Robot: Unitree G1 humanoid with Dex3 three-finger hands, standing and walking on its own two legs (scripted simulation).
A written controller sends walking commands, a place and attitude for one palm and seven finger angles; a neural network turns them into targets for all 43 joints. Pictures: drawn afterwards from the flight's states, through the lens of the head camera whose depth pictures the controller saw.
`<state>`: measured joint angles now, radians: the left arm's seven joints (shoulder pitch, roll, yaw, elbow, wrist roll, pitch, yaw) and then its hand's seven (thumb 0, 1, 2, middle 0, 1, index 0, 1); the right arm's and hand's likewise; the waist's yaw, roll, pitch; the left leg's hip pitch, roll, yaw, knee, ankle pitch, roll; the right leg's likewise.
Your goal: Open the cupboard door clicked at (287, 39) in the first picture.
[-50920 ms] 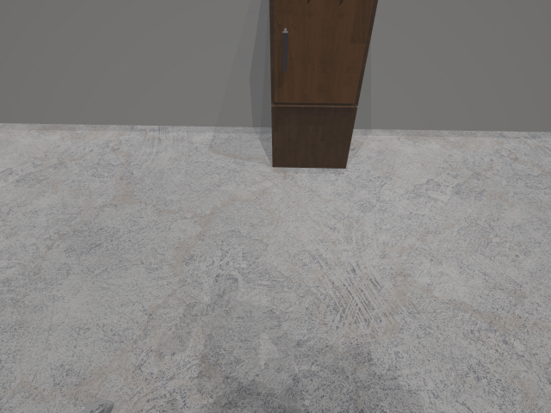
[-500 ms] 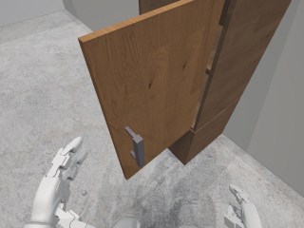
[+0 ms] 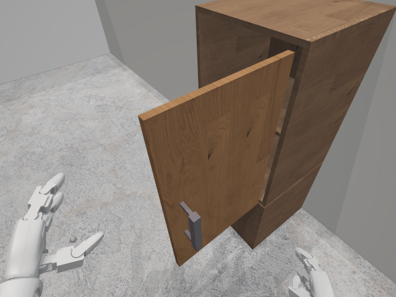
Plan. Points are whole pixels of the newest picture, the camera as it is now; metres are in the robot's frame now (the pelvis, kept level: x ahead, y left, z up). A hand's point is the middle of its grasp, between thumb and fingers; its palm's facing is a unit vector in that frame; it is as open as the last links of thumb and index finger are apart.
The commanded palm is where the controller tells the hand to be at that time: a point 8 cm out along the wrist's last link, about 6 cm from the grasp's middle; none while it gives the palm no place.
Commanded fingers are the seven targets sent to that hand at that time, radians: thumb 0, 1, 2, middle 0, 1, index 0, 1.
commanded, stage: draw the hand back to the body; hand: left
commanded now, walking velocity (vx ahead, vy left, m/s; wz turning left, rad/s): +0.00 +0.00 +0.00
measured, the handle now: (190, 227) +0.31 +0.06 -0.08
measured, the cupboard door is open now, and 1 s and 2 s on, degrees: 91 91 91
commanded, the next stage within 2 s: step back with the hand held close in 0.62 s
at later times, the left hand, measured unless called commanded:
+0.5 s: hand (44, 211) +0.19 +0.25 +0.17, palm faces +0.43 -0.81 -0.41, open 7.5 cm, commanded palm +0.14 +0.30 +0.19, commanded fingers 0.00 0.90 0.90 -0.20 -0.30 -0.20 -0.30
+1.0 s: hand (48, 213) +0.19 +0.25 +0.17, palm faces +0.34 -0.80 -0.50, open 7.4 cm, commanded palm +0.13 +0.29 +0.19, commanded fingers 0.00 0.90 0.90 -0.20 -0.30 -0.20 -0.30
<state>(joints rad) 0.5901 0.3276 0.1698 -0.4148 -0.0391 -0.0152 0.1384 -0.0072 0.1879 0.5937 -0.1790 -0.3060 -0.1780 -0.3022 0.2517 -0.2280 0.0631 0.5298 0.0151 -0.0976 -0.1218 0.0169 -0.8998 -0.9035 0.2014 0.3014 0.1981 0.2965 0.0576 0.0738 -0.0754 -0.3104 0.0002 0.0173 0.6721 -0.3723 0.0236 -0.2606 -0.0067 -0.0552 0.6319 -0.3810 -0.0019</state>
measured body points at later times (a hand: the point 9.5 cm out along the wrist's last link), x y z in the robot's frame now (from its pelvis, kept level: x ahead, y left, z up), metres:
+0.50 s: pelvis +0.00 +0.00 +0.02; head -0.02 -0.02 +0.47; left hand +0.16 +0.30 +0.19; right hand +0.18 -0.23 -0.07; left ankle -0.01 +0.10 -0.72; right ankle -0.03 -0.12 -0.72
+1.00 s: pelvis -0.02 +0.00 +0.02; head -0.01 -0.02 +0.47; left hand +0.16 +0.29 +0.20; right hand +0.16 -0.25 -0.06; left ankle -0.01 +0.10 -0.72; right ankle -0.03 -0.12 -0.72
